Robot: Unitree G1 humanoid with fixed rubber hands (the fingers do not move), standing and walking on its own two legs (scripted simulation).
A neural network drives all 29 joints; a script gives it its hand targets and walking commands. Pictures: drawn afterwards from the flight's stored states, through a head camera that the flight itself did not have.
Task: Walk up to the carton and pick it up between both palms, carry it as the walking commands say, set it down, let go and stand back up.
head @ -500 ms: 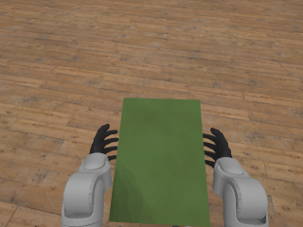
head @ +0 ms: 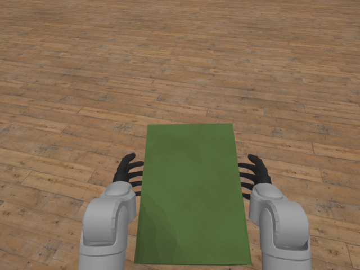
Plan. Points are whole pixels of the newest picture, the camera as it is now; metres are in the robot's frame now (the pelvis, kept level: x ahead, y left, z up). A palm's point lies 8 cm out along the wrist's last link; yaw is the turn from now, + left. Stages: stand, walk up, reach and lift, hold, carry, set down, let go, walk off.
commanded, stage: carry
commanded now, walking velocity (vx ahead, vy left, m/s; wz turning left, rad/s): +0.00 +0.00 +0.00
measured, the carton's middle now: (190, 197) +0.32 -0.01 +0.01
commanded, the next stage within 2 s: none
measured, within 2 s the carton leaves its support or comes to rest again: neither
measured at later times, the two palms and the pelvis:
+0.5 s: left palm (100, 192) +0.28 +0.17 +0.09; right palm (237, 193) +0.28 -0.09 +0.09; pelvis +0.01 +0.04 -0.01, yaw +0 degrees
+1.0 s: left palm (97, 200) +0.27 +0.18 +0.08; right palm (234, 203) +0.26 -0.09 +0.08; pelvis -0.01 +0.05 -0.01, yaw -1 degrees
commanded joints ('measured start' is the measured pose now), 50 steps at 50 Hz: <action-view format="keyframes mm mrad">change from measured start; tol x2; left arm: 1 -332 -1021 -514 -98 -338 -29 -229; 19 -389 -1065 -532 -70 -348 -43 -240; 27 -399 -1055 -515 -21 -325 -56 -247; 50 -432 -1024 -458 115 -259 -186 -276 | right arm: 1 -357 993 528 -107 359 -33 249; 21 -404 1013 514 -87 348 -54 265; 50 -440 970 446 82 273 -201 302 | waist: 1 4 -14 -374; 32 10 0 -290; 50 13 -7 -293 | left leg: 1 115 117 -61 28 634 -2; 7 123 121 -71 27 687 11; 16 120 121 -85 19 664 34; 33 57 116 -102 -13 485 47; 50 43 120 -105 -25 403 55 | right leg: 1 223 -130 103 38 523 43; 13 157 -106 101 62 287 48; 24 120 -105 107 61 170 49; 33 103 -105 114 49 109 51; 50 113 -104 122 37 110 41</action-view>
